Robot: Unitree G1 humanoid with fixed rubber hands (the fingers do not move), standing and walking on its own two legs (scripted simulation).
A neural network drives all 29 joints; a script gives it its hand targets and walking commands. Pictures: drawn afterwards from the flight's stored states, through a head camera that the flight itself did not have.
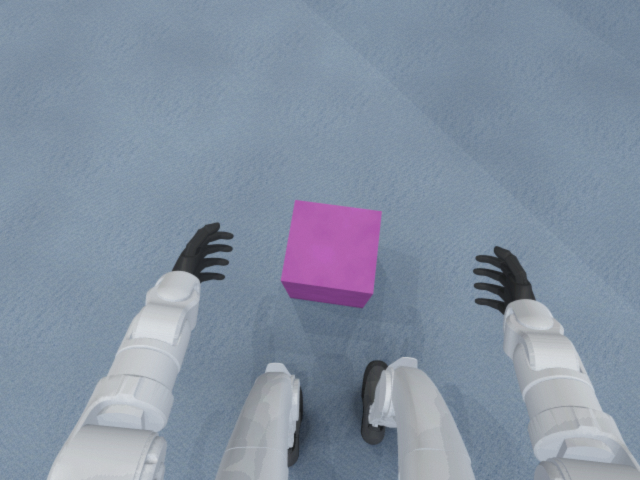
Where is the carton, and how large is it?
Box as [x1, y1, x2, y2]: [281, 200, 381, 307]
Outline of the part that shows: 295,200 281,276 281,281 289,296 295,298 362,307 372,294 381,211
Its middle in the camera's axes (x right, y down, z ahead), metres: +0.03 +0.05 +1.01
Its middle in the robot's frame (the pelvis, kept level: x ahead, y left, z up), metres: +0.50 +0.01 -0.57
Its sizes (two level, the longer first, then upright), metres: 0.210 0.200 0.250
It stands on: the floor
